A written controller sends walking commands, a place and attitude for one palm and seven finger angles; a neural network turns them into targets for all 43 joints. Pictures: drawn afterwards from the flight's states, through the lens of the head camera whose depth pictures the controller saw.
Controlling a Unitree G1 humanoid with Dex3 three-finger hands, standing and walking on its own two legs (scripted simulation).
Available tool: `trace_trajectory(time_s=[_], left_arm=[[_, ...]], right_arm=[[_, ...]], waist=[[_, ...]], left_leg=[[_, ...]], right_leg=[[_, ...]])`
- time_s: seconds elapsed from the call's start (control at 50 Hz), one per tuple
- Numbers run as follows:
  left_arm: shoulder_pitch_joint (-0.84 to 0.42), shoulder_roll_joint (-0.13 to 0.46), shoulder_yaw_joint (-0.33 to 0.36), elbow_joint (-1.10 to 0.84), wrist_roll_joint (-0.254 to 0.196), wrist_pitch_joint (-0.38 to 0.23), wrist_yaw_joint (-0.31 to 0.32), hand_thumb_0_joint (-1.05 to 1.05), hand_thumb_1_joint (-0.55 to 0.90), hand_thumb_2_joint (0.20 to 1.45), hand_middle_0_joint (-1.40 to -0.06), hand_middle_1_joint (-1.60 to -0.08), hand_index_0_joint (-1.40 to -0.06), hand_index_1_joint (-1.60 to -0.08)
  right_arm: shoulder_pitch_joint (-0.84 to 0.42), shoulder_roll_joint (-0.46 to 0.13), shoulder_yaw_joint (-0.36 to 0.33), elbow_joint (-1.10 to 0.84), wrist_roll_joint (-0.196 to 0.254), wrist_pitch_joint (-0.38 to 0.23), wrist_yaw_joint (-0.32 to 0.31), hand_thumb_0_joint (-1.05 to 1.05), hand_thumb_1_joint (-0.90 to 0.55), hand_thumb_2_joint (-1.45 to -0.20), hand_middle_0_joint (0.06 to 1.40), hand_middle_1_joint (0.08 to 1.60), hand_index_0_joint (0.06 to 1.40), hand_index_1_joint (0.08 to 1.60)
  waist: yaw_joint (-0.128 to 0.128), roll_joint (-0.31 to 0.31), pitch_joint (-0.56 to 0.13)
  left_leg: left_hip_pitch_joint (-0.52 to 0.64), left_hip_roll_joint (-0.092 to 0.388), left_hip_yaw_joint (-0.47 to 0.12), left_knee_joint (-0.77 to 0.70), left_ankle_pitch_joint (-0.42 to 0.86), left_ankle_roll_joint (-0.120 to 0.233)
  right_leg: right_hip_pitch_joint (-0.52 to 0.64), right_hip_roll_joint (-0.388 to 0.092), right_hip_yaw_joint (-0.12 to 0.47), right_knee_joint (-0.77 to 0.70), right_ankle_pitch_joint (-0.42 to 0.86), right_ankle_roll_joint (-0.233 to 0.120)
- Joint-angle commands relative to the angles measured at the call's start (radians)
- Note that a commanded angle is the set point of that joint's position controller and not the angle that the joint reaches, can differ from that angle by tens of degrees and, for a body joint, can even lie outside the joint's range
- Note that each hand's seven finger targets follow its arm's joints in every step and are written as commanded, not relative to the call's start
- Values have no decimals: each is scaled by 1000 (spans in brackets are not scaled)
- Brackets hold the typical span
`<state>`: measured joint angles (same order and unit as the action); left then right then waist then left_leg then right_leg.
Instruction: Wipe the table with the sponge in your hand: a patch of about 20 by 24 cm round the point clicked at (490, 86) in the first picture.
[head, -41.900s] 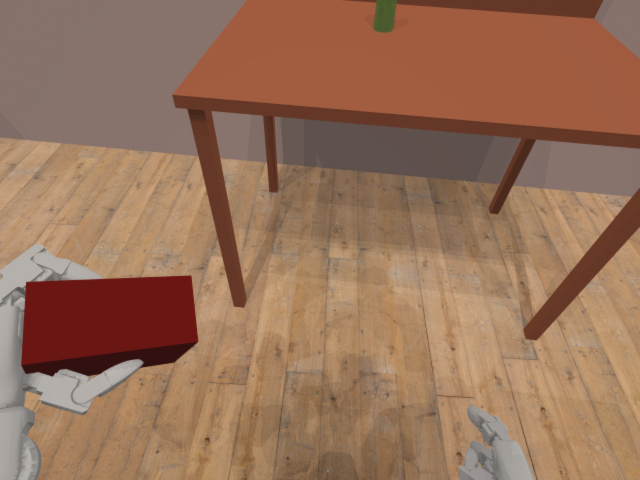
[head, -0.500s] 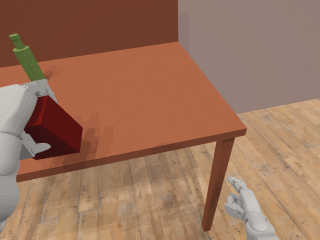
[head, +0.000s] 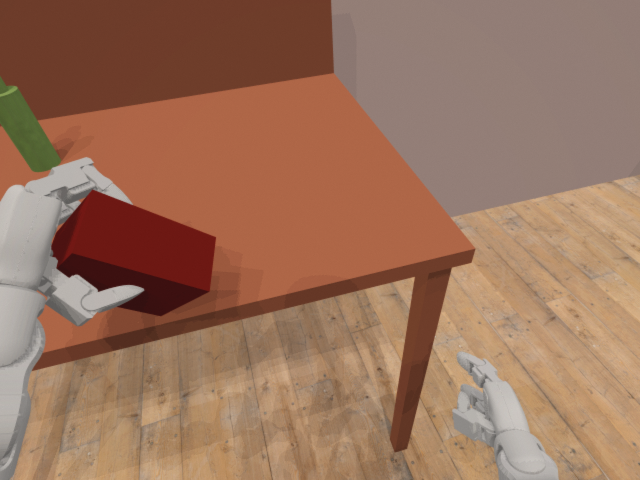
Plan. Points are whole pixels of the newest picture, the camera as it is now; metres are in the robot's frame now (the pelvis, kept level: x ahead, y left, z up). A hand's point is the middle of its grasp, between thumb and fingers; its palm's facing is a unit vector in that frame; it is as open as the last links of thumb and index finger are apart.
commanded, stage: step back with the hand held close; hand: left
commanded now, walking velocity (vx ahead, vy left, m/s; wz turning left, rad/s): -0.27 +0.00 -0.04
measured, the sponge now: (151, 267) +0.26 +0.22 +0.19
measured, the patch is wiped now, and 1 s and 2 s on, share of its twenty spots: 0.95 0.95 0.95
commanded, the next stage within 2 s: stop stepping back and stand still in 1.14 s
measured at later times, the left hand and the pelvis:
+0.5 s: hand (115, 255) +0.21 +0.20 +0.26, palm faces +0.40 -0.79 -0.47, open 10.1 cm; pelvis -0.02 +0.00 -0.01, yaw +0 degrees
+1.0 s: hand out of the picture +0.06 +0.24 +0.26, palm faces +0.50 -0.81 -0.30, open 10.2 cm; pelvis -0.15 +0.01 -0.02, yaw +1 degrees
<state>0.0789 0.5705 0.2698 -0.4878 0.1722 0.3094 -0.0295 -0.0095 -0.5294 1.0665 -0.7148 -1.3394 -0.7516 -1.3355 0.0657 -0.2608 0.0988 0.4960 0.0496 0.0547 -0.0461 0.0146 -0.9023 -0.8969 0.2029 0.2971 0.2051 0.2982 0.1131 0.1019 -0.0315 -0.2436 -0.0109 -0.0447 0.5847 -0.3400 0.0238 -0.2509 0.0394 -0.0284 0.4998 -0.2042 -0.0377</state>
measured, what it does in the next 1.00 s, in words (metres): walks backwards: left foot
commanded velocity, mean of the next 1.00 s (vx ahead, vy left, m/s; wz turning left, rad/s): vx -0.31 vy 0.00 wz -0.07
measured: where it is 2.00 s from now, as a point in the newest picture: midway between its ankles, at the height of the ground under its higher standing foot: outside the picture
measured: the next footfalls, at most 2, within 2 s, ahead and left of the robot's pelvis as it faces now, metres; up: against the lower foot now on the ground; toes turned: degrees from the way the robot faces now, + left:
left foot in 0.90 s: -0.06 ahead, +0.14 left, +0.00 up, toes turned +7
right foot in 1.24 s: -0.23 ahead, -0.13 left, +0.00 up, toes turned -2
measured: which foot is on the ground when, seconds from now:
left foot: down 0.00-0.74, up 0.76-0.88, down 0.90-1.00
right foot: down 0.00-0.90, up 0.92-1.00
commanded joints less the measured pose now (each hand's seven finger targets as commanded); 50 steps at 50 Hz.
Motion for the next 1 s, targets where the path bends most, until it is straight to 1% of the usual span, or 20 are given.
trace_trajectory(time_s=[0.0, 0.04, 0.08, 0.14, 0.22, 0.28, 0.34, 0.44, 0.48, 0.54, 0.64, 0.68, 0.72, 0.76, 0.84, 0.86, 0.88, 0.9, 0.92, 0.98], left_arm=[[-57, 187, 276, -400, -226, -276, 145, 0, 100, 1300, -1200, -1600, -1200, -1600], [13, 191, 337, -571, -240, -339, 178, 0, 100, 1300, -1200, -1600, -1200, -1600], [99, 230, 424, -621, -252, -390, 203, 0, 100, 1300, -1200, -1600, -1200, -1600], [62, 137, 379, -535, -245, -430, 206, 0, 100, 1300, -1200, -1600, -1200, -1600], [-18, 113, 372, -281, -233, -467, 192, 0, 100, 1300, -1200, -1600, -1200, -1600], [25, 80, 353, -143, -235, -469, 176, 0, 100, 1300, -1200, -1600, -1200, -1600], [91, 96, 349, -211, -245, -488, 166, 0, 100, 1300, -1200, -1600, -1200, -1600], [224, 153, 426, -447, -258, -532, 180, 0, 100, 1300, -1200, -1600, -1200, -1600], [185, 204, 469, -529, -259, -550, 199, 0, 100, 1300, -1200, -1600, -1200, -1600], [147, 135, 450, -529, -266, -563, 221, 0, 100, 1300, -1200, -1600, -1200, -1600], [-46, 70, 382, -248, -258, -535, 214, 0, 100, 1300, -1200, -1600, -1200, -1600], [-146, 69, 344, -152, -249, -515, 202, 0, 100, 1300, -1200, -1600, -1200, -1600], [-191, 65, 280, -118, -238, -485, 197, 0, 100, 1300, -1200, -1600, -1200, -1600], [-223, 46, 219, -146, -231, -465, 181, 0, 100, 1300, -1200, -1600, -1200, -1600], [-106, 78, 254, -318, -246, -457, 174, 0, 100, 1300, -1200, -1600, -1200, -1600], [-96, 87, 271, -386, -253, -466, 176, 0, 100, 1300, -1200, -1600, -1200, -1600], [-120, 118, 317, -490, -253, -495, 189, 0, 100, 1300, -1200, -1600, -1200, -1600], [-149, 108, 338, -545, -240, -511, 212, 0, 100, 1300, -1200, -1600, -1200, -1600], [-125, 148, 364, -580, -227, -512, 216, 0, 100, 1300, -1200, -1600, -1200, -1600], [-111, 118, 379, -606, -264, -481, 217, 0, 100, 1300, -1200, -1600, -1200, -1600]], right_arm=[[-22, -76, -56, -149, -24, -35, -19, 0, -900, -900, 200, 300, 200, 300], [-32, -104, -77, -166, -32, -31, -18, 0, -900, -900, 200, 300, 200, 300], [-32, -93, -86, -168, -26, -35, -18, 0, -900, -900, 200, 300, 200, 300], [15, -80, -98, -113, -42, -40, -3, 0, -900, -900, 200, 300, 200, 300], [51, -103, -131, -64, -38, -51, 7, 0, -900, -900, 200, 300, 200, 300], [46, -104, -143, -63, -16, -41, 11, 0, -900, -900, 200, 300, 200, 300], [43, -85, -152, -73, 1, -36, 18, 0, -900, -900, 200, 300, 200, 300], [20, -52, -124, -118, -6, -60, 7, 0, -900, -900, 200, 300, 200, 300], [20, -71, -129, -109, -18, -72, -11, 0, -900, -900, 200, 300, 200, 300], [30, -89, -143, -88, -35, -112, -26, 0, -900, -900, 200, 300, 200, 300], [79, -98, -160, -36, -19, -151, -19, 0, -900, -900, 200, 300, 200, 300], [57, -101, -163, -33, -11, -152, -18, 0, -900, -900, 200, 300, 200, 300], [41, -75, -150, -21, -1, -140, -1, 0, -900, -900, 200, 300, 200, 300], [3, -62, -126, -11, -7, -119, 15, 0, -900, -900, 200, 300, 200, 300], [-17, -75, -108, -79, -15, -75, 6, 0, -900, -900, 200, 300, 200, 300], [-19, -96, -110, -93, -25, -66, 1, 0, -900, -900, 200, 300, 200, 300], [-50, -138, -126, -118, -35, -70, -6, 0, -900, -900, 200, 300, 200, 300], [-25, -91, -117, -122, -45, -96, -5, 0, -900, -900, 200, 300, 200, 300], [-16, -66, -137, -95, -47, -111, -5, 0, -900, -900, 200, 300, 200, 300], [19, -77, -171, -71, -24, -159, 15, 0, -900, -900, 200, 300, 200, 300]], waist=[[-105, -154, -156], [-84, 133, -198], [-70, 223, -220], [-98, 203, -194], [-118, 91, -161], [-128, -104, -169], [-128, -276, -184], [-113, -226, -167], [-114, -103, -174], [-99, 131, -203], [-121, 24, -166], [-129, -131, -89], [-120, -321, -48], [-119, -316, -39], [-112, -215, -22], [-118, -71, -20], [-110, 277, -33], [-126, 350, -61], [-103, 164, -157], [-121, 104, -190]], left_leg=[[73, 18, 2, 3, 90, 17], [1, 108, -108, -129, 309, 17], [-49, 157, -154, -167, 434, 26], [9, 200, -172, -148, 769, 27], [33, 204, -153, -87, 784, 20], [-71, 162, -107, 23, 552, -4], [-157, 57, -13, 310, -25, -29], [-148, 85, 11, 212, -51, -13], [-68, 90, 28, 31, 51, -13], [-151, 248, -160, -182, 181, 49], [-164, 201, -28, -60, 305, 14], [-203, 104, 21, 57, 0, -13], [-148, 29, 63, 329, -140, -22], [-123, 48, 42, 496, -136, -15], [-9, 56, 88, 71, -171, 2], [-49, 113, -37, -124, -270, 46], [-143, 314, -277, -318, -363, 119], [-275, 477, -413, -436, -271, 186], [-212, 439, -237, -316, 59, 156], [13, 351, -93, -212, 342, 100]], right_leg=[[-87, -215, 182, -144, -29, -40], [32, -137, 100, 42, 195, -15], [69, -80, 52, 134, 129, 21], [-3, -35, 32, 180, -80, 39], [11, -34, 48, 73, -39, 34], [109, -130, 128, -2, 287, -2], [56, -342, 287, -101, 489, -90], [-37, -303, 208, -72, 307, -68], [-84, -266, 187, -25, 222, -40], [-14, -55, 50, 161, 21, 51], [-2, -55, 66, 149, 1, 56], [-87, -147, 214, -38, 57, 19], [-242, -326, 386, -274, -217, -33], [-288, -352, 328, -324, -316, -48], [-328, -251, 166, -183, -288, -21], [-347, -178, 142, -44, -357, 11], [-337, -62, 46, 296, -345, 43], [-285, 15, 47, 742, -309, 57], [-254, -3, 104, 902, -249, 59], [-379, 11, 62, 888, -276, 90]])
